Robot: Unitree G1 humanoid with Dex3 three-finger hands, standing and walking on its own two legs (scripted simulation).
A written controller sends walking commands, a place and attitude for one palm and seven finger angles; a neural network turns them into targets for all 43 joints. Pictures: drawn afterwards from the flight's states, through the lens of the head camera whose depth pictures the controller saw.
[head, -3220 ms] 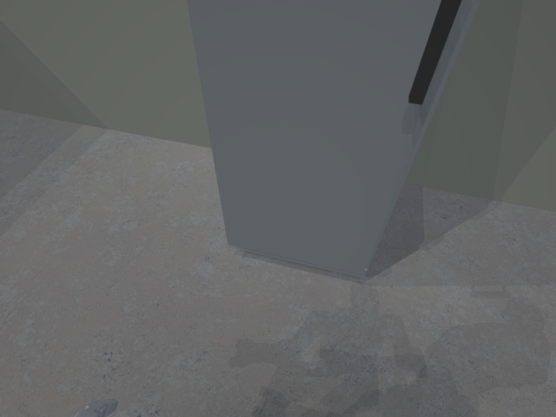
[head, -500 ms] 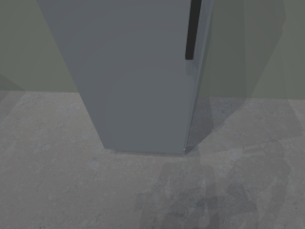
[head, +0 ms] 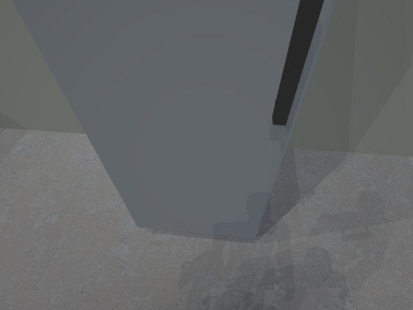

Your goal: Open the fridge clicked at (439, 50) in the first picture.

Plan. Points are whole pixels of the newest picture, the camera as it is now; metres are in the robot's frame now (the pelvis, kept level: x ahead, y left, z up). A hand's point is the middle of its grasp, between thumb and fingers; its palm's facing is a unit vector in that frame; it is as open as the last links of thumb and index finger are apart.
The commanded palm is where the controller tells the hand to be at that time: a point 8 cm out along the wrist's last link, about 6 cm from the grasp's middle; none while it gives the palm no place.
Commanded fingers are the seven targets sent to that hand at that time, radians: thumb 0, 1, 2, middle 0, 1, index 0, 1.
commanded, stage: come to a stop and stand still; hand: right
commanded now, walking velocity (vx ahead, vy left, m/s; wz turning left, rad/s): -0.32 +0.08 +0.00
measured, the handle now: (291, 63) +0.49 -0.12 +0.23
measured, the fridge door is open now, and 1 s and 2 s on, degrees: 0 0 0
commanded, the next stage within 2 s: look again from close up in 1.98 s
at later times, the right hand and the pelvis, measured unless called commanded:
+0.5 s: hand out of the picture +0.05 -0.16 -0.15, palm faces +0.03 +0.96 -0.27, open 7.4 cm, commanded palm none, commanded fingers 0.00 -0.90 -0.90 0.20 0.30 0.20 0.30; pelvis -0.01 +0.04 +0.00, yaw +0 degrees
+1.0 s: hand out of the picture -0.04 -0.18 -0.17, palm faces +0.03 +0.98 -0.19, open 7.4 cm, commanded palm none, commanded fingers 0.00 -0.90 -0.90 0.20 0.30 0.20 0.30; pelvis -0.03 +0.00 +0.02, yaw +0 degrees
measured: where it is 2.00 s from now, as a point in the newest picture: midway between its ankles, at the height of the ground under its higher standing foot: outside the picture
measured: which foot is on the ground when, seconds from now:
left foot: down 0.00-0.00, up 0.02-0.30, down 0.32-1.00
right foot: down 0.00-0.32, up 0.34-0.62, down 0.64-1.00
